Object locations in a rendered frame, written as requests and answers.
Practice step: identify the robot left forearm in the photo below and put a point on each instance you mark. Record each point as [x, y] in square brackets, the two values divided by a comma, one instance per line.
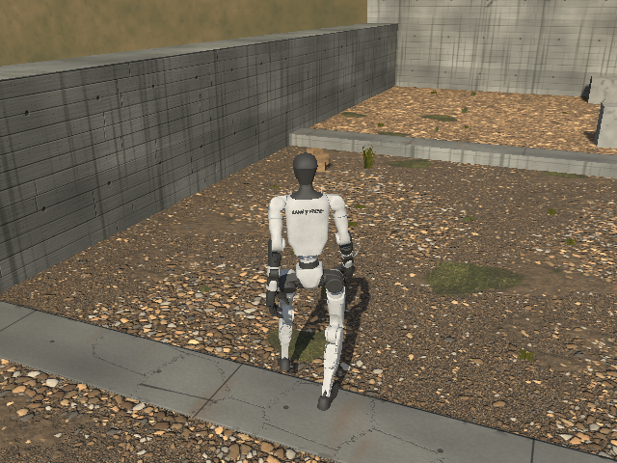
[274, 268]

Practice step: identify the robot left hand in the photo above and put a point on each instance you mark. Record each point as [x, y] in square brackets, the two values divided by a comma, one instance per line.
[270, 302]

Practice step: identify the robot right hand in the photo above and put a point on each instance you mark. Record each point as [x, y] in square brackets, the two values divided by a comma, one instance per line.
[348, 272]

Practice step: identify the left robot upper arm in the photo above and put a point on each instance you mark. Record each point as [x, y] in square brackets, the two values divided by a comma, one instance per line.
[275, 207]

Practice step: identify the robot right forearm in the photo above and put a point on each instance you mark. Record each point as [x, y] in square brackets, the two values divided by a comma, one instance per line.
[347, 253]

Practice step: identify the robot left shin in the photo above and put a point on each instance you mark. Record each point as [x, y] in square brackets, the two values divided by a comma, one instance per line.
[285, 332]

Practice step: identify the robot left foot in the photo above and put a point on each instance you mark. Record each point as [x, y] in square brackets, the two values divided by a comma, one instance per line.
[284, 363]

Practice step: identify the right robot upper arm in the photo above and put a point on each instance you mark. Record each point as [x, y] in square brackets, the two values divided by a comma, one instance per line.
[337, 204]

